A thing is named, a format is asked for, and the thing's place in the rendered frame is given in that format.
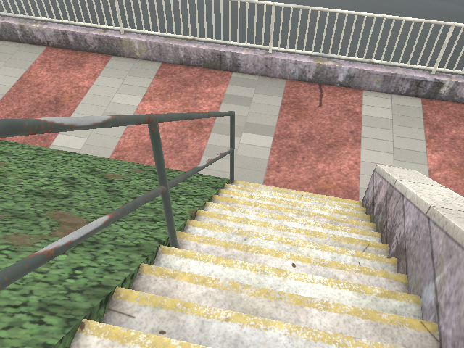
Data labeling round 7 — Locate stairs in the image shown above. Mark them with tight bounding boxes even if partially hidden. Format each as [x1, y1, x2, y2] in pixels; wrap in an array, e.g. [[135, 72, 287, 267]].
[[70, 180, 439, 348]]

